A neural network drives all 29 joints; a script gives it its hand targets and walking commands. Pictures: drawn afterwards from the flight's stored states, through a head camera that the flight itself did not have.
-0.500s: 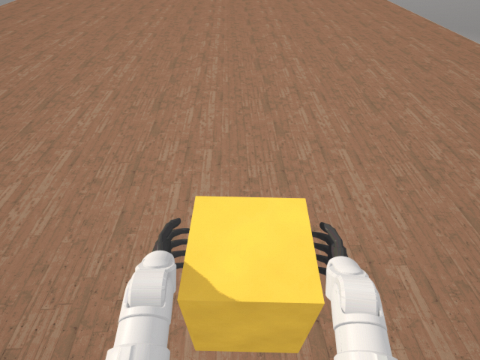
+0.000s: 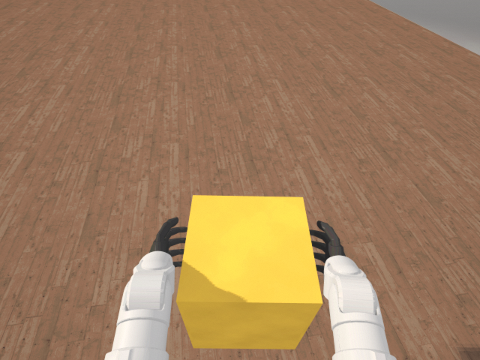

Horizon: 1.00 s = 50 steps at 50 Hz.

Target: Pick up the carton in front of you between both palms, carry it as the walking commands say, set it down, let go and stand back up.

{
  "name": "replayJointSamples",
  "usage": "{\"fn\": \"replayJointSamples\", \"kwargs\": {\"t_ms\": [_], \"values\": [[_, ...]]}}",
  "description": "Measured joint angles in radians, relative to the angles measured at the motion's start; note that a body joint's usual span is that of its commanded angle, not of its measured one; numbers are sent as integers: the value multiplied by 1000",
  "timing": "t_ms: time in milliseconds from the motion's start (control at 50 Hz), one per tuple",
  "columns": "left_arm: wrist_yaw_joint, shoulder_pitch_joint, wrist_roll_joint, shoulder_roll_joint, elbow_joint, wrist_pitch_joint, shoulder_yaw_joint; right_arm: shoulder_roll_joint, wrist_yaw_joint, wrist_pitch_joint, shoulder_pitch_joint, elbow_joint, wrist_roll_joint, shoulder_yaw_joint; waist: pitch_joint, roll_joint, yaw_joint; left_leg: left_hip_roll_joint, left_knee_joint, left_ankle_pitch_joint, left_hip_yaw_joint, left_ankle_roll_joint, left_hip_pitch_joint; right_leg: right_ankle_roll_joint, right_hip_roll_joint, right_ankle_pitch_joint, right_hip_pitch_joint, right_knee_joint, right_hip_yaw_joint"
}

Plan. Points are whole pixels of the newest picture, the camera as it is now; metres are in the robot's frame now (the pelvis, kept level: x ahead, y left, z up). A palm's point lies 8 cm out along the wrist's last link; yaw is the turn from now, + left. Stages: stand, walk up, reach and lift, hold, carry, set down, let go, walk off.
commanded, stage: set down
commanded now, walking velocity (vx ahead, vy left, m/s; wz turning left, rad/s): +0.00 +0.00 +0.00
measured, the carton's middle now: (246, 275) +0.31 +0.00 -0.05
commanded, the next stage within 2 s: none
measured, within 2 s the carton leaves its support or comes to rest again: neither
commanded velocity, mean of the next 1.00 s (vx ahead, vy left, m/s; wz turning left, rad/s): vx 0.00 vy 0.00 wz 0.00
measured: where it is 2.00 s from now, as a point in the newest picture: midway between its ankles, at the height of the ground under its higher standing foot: outside the picture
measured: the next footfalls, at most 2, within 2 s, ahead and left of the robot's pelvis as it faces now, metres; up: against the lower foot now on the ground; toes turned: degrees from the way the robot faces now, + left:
none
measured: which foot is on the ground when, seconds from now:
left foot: down 0.00-1.00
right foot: down 0.00-1.00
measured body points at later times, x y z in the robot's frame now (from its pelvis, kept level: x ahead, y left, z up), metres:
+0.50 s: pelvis -0.03 +0.04 -0.03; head +0.12 +0.04 +0.39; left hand +0.36 +0.16 -0.09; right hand +0.35 -0.14 -0.08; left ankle +0.07 +0.14 -0.74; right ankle -0.02 -0.10 -0.74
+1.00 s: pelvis -0.04 +0.02 -0.16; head +0.21 +0.02 +0.22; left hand +0.41 +0.17 -0.25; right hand +0.42 -0.14 -0.24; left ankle +0.07 +0.14 -0.74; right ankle -0.02 -0.10 -0.74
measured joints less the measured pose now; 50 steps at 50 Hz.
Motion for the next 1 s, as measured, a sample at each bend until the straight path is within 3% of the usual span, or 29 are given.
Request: {"fn": "replayJointSamples", "kwargs": {"t_ms": [100,200,300,420,520,640,760,1000], "values": [[-5,-55,27,-12,61,-7,27,6,5,-12,-28,40,-9,-48,9,-12,10,-14,-4,-7,11,4,32,13,0,6,7,6,60],[-12,-162,76,-46,167,-41,146,20,35,-69,-141,179,-77,-153,25,-14,36,-34,42,-32,14,20,7,22,-3,-12,-32,59,98],[-13,-273,140,-81,260,-117,277,14,76,-151,-289,323,-174,-281,56,-6,34,-52,132,-64,8,32,-89,23,-4,-44,-127,145,114],[-18,-363,183,-87,315,-254,339,3,94,-278,-392,380,-238,-356,91,-4,25,-62,241,-80,3,41,-313,44,4,-64,-351,259,125],[1,-387,153,-77,315,-410,318,-24,81,-419,-421,379,-183,-330,107,1,18,-65,337,-81,-11,37,-571,55,15,-73,-607,359,119],[33,-389,43,-42,259,-513,249,-68,43,-509,-439,341,-24,-232,55,-1,19,-63,502,-114,-28,24,-914,59,39,-110,-948,527,112],[38,-425,-22,-8,221,-499,231,-81,14,-487,-481,305,63,-191,-68,-10,32,-58,663,-165,-39,6,-1172,54,66,-160,-1209,690,111],[-14,-577,38,35,313,-420,339,-63,-21,-408,-622,383,6,-258,-206,-17,50,-68,885,-237,-60,-16,-1471,46,91,-238,-1506,918,94]]}}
